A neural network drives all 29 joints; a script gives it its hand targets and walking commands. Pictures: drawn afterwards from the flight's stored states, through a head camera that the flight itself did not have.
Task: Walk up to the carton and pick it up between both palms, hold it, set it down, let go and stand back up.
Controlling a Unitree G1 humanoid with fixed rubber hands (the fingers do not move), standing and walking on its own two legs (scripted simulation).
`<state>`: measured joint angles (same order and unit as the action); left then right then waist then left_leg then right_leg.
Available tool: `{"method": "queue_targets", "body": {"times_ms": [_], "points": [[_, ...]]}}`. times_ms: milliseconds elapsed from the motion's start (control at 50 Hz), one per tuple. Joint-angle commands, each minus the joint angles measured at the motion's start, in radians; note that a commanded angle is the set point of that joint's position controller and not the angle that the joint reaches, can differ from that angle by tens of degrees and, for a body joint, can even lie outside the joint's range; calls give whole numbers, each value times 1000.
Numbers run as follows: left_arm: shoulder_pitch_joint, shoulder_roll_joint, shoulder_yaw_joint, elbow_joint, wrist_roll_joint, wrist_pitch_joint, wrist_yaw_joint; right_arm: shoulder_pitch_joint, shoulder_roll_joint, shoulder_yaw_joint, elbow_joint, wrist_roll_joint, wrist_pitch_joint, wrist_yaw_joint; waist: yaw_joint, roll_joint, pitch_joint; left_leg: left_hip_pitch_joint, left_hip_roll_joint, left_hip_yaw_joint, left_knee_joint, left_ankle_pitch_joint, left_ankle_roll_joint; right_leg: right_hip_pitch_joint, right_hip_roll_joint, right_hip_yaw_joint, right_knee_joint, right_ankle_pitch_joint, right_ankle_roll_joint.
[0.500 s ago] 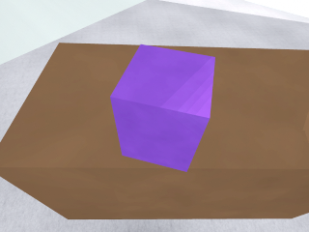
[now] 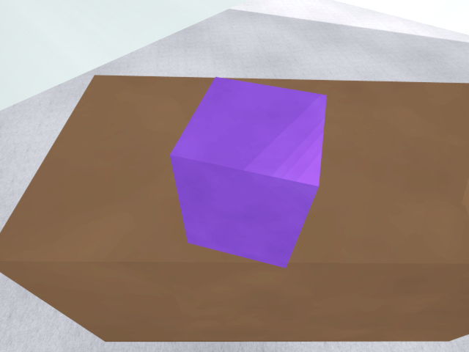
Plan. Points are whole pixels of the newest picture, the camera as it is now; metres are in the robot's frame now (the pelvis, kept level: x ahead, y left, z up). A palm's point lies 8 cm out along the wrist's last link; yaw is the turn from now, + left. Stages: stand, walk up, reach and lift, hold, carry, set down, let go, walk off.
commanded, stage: stand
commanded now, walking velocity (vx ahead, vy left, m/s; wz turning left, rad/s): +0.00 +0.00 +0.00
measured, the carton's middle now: (251, 175) +0.41 -0.02 +0.08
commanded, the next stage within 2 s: none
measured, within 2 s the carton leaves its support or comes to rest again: neither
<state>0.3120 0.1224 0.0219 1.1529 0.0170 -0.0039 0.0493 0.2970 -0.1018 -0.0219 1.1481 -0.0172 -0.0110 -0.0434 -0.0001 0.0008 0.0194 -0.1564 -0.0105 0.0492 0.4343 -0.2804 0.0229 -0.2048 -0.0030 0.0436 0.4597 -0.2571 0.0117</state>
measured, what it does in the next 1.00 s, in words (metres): stands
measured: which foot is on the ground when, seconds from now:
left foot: down 0.00-1.00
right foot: down 0.00-1.00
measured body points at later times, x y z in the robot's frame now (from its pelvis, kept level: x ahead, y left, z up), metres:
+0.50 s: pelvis +0.00 +0.01 +0.00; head +0.02 +0.01 +0.45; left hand -0.04 +0.20 -0.16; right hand -0.03 -0.20 -0.16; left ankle -0.03 +0.10 -0.74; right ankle -0.01 -0.13 -0.74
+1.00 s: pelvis +0.01 +0.01 +0.00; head +0.02 +0.01 +0.45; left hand -0.02 +0.21 -0.16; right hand -0.02 -0.19 -0.16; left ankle -0.03 +0.10 -0.74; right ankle -0.01 -0.13 -0.74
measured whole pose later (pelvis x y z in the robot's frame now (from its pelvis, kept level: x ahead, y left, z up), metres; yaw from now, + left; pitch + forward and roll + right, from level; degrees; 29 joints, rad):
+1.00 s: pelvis +0.01 +0.01 +0.00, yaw +0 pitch +0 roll +0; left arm 0.30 0.10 0.00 1.19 0.01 -0.01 0.05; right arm 0.34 -0.10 -0.02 1.14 -0.01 -0.02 -0.04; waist 0.01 0.01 0.03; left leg -0.13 -0.02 0.06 0.42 -0.29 0.04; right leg -0.18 -0.01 0.05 0.44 -0.26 0.03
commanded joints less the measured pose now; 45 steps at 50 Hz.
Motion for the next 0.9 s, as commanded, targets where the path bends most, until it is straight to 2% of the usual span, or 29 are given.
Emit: {"method": "queue_targets", "body": {"times_ms": [0,20,40,100,140,160,200,260,280,320,360,380,400,440,480,500,520,560,580,600,680,700,720,740,780,800,840,860,880], "points": [[71,93,18,-28,5,-8,1,49,-97,-20,-12,0,-4,-8,15,12,28,-17,100,-72,-61,256,21,0,-61,61,-61,267,-39],[91,98,18,-21,1,-10,2,84,-105,-19,-3,-10,-1,-8,10,-30,44,-23,103,-96,-79,168,31,-22,-63,46,-61,192,-40],[94,74,10,-11,1,-9,0,99,-60,-9,-16,6,-6,-10,0,32,71,-11,106,-89,-82,194,22,-52,-69,76,-53,178,-49],[73,55,4,-19,7,-5,-8,51,-73,-9,-24,-2,-4,-6,30,8,63,-64,103,-95,-104,112,29,9,-67,50,-79,180,-41],[91,48,-14,0,6,-3,-2,90,-85,-16,-5,5,2,6,-2,-70,83,0,102,-93,-85,128,31,-48,-71,61,-99,189,-35],[117,81,0,10,3,2,4,89,-52,-7,-5,-5,1,-4,20,-7,79,5,116,-89,-84,157,34,-37,-71,66,-105,173,-39],[102,78,-2,-11,4,-6,4,152,-105,-16,21,0,-4,1,-4,35,58,9,102,-83,-89,188,26,-10,-75,78,-80,212,-49],[115,57,-6,11,-1,-7,-10,129,-48,-4,6,5,3,1,30,-27,112,-14,100,-92,-73,172,17,-46,-68,63,-90,216,-44],[99,41,-13,14,6,-11,-6,97,-76,-14,1,6,4,-6,-3,-44,74,17,114,-101,-84,140,26,-52,-68,57,-81,168,-42],[108,105,-2,8,2,-9,2,96,-132,-34,-20,0,-3,4,-4,2,60,0,109,-91,-77,156,41,-2,-64,84,-107,233,-27],[111,66,-5,17,6,-2,1,126,-79,-15,1,-3,-7,-5,13,51,85,-55,88,-65,-87,199,13,34,-85,77,-79,277,-33],[150,38,-13,30,-10,2,2,103,-51,-12,-12,19,-11,1,21,-4,52,-17,86,-86,-83,145,24,23,-70,49,-66,233,-27],[140,42,-6,30,-3,2,-4,121,-52,-11,-5,13,-11,-2,31,-2,76,-31,102,-94,-81,148,30,-5,-66,45,-55,224,-28],[136,42,-16,50,13,3,2,160,-73,-21,7,16,-12,1,0,-20,79,18,102,-86,-87,155,27,-28,-69,57,-78,198,-35],[81,63,-7,15,-5,-5,-2,104,-57,-9,-19,4,-6,2,19,-16,90,-25,106,-86,-72,154,32,-41,-75,61,-72,239,-44],[90,57,-7,12,-5,-11,-3,99,-65,-11,-22,4,-11,-1,17,30,92,-20,99,-82,-79,192,31,-36,-73,67,-59,222,-45],[90,24,-16,27,1,-10,-1,164,-65,-12,-14,8,-13,-2,-10,-34,28,44,106,-71,-87,194,26,-25,-84,53,-43,224,-31],[96,50,-9,33,-6,-2,10,130,-55,-12,-14,6,-7,-12,15,16,113,-47,103,-103,-112,106,33,-49,-58,54,-59,146,-28],[80,45,-15,34,2,4,2,147,-88,-11,-12,0,-12,-8,-7,11,94,-31,123,-127,-117,79,38,-47,-53,41,-74,126,-20],[95,75,-3,36,-5,5,1,99,-72,-15,-29,6,-15,1,5,57,92,-4,118,-119,-135,60,41,-63,-50,51,-56,113,-30],[128,18,-20,56,-8,3,1,128,-56,-3,-23,17,-15,-3,32,-28,129,-40,111,-104,-113,147,36,-58,-68,55,-71,191,-30],[103,-1,-25,40,3,-2,-1,134,-71,-15,-16,11,-12,-7,13,39,87,-7,94,-95,-102,136,34,-48,-69,63,-68,189,-35],[76,43,-12,43,17,0,-3,130,-37,-4,-11,5,-6,-13,2,-43,64,4,122,-107,-86,168,43,-39,-73,45,-81,208,-28],[54,11,-23,10,-4,-4,-7,150,-70,-18,-9,3,-11,-8,3,7,34,24,98,-80,-84,187,37,-16,-61,54,-68,216,-26],[67,67,-8,20,-6,-10,-1,134,-62,-21,-30,8,-19,-4,-15,-33,3,75,121,-98,-78,198,39,-29,-65,50,-77,216,-12],[85,75,-2,31,-4,-12,0,102,-65,-15,-28,1,-15,-2,18,-50,20,31,112,-77,-88,217,36,-12,-63,48,-71,233,-16],[135,61,-10,42,-6,-12,16,148,-80,-20,-12,11,-21,1,9,16,46,25,97,-81,-104,224,40,-10,-81,55,-74,215,-37],[107,84,-5,38,-2,-20,1,144,-87,-23,-6,12,-13,-4,15,-51,40,-1,102,-97,-95,265,33,12,-79,63,-40,243,-33],[114,69,2,37,-9,-12,-4,112,-42,-12,-28,-1,-27,5,23,14,47,39,122,-100,-79,293,49,-2,-70,51,-67,228,-27]]}}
